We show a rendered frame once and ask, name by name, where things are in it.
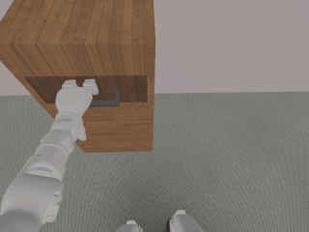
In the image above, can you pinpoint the robot left upper arm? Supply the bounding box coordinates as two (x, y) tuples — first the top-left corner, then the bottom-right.
(0, 173), (64, 232)

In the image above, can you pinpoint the right robot thigh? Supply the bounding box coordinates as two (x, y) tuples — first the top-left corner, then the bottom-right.
(169, 214), (204, 232)

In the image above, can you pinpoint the robot left forearm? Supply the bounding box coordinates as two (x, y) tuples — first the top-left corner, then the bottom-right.
(0, 111), (82, 216)

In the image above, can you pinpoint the left robot hand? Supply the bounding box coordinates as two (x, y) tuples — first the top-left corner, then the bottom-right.
(55, 78), (98, 141)

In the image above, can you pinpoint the robot right shin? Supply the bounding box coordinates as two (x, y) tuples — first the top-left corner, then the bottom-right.
(174, 210), (185, 217)

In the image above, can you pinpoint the drawer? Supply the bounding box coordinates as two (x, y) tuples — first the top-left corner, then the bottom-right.
(24, 75), (148, 104)

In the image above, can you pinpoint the cabinet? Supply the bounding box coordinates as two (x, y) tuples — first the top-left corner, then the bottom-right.
(0, 0), (155, 153)

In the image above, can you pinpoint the handle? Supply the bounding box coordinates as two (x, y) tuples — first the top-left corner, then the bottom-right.
(89, 90), (120, 107)
(83, 122), (126, 129)

